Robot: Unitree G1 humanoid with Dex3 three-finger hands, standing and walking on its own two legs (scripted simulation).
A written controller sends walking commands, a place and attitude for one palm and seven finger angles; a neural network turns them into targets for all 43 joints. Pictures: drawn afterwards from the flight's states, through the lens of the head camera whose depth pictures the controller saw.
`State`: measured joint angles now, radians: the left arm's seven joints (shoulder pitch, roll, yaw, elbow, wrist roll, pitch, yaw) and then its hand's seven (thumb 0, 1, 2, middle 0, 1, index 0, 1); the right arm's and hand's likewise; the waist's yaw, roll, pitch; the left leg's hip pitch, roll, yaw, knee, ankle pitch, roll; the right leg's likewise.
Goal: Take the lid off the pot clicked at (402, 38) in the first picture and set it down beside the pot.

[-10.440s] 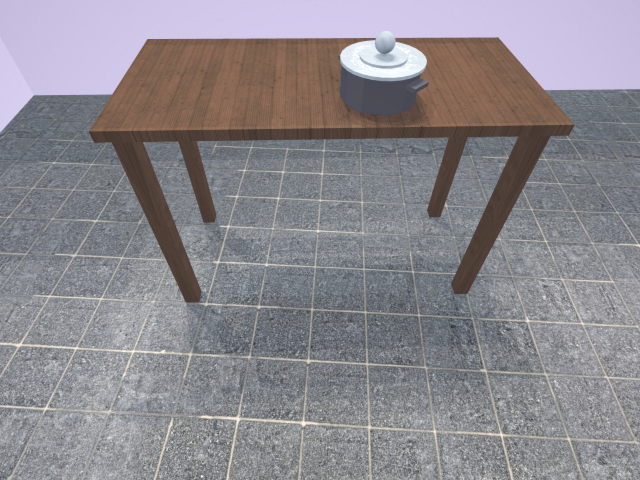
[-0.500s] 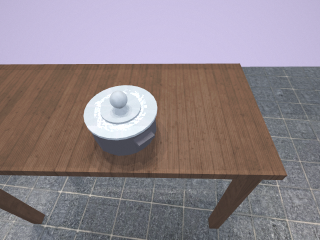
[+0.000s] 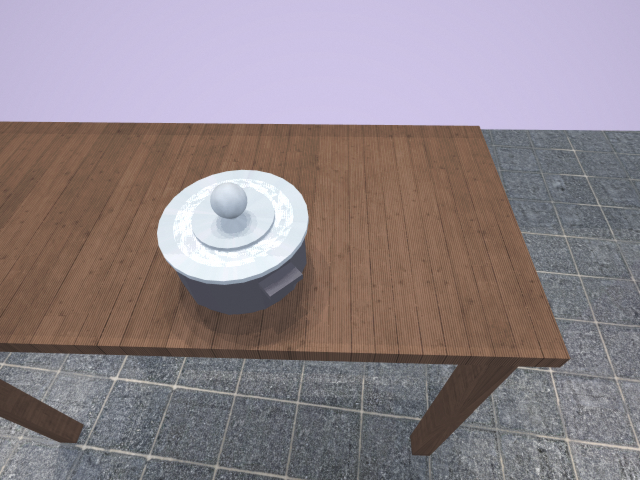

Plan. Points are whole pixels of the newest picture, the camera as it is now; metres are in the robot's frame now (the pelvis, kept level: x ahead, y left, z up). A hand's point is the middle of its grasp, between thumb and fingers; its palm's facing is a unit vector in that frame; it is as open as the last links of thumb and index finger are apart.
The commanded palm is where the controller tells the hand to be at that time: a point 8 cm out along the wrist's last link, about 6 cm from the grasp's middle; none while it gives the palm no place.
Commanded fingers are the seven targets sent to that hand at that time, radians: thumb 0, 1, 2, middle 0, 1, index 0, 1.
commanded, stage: look again from close up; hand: left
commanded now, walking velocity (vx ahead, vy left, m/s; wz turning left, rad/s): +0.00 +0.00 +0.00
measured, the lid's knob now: (228, 200) +0.43 +0.15 +0.12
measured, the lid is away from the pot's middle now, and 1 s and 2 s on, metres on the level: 0.00 0.00 0.00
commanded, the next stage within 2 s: shuffle to correct the standing spot in 0.02 s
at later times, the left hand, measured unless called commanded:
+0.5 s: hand out of the picture +0.00 +0.20 -0.18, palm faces +0.00 -0.97 -0.25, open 7.4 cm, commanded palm none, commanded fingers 0.00 0.90 0.90 -0.20 -0.30 -0.20 -0.30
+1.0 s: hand out of the picture -0.07 +0.17 -0.18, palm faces +0.04 -0.99 -0.16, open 7.4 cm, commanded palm none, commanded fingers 0.00 0.90 0.90 -0.20 -0.30 -0.20 -0.30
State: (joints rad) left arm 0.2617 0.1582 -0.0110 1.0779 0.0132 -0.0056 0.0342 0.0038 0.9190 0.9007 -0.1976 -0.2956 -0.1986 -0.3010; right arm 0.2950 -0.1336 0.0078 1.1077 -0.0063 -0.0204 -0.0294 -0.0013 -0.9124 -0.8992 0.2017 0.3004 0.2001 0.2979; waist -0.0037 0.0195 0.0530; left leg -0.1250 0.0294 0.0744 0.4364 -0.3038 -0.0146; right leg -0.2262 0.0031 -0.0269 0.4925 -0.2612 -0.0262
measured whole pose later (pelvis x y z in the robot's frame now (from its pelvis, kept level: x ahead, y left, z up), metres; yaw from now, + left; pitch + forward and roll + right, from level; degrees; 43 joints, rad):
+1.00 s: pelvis -0.02 +0.02 -0.01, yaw +1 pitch -1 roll +0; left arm 0.39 0.12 -0.02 1.12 0.02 -0.01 0.04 0.00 0.90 0.90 -0.20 -0.30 -0.20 -0.30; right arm 0.32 -0.12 -0.01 1.09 0.00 -0.01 -0.02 0.00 -0.91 -0.90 0.20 0.30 0.20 0.30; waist -0.01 0.01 0.02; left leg -0.21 0.02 0.07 0.56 -0.34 0.01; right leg -0.27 -0.02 -0.04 0.55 -0.27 0.00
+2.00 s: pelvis -0.03 +0.05 +0.00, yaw +1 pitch -2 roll +0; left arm 0.36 0.14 -0.01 1.08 0.02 0.00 0.04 0.00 0.90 0.90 -0.20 -0.30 -0.20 -0.30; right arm 0.31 -0.11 0.00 1.13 0.00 -0.02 -0.02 0.00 -0.91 -0.90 0.20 0.30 0.20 0.30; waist 0.01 -0.02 0.02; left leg -0.16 -0.02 0.08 0.48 -0.29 0.05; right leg -0.22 -0.05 -0.02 0.46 -0.21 0.04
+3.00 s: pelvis -0.01 +0.01 +0.00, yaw +3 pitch -1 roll +0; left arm 0.68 0.26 0.16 -0.21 -0.01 -0.07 0.07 0.01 0.89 0.90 -1.27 -1.47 -1.27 -1.47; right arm 0.21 -0.18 -0.01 0.65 0.01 -0.18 -0.06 0.01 -0.91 -0.90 0.21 0.30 0.21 0.30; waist 0.05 0.07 0.00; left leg -0.17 0.02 0.02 0.52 -0.33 0.00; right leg -0.22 -0.01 -0.08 0.52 -0.27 -0.01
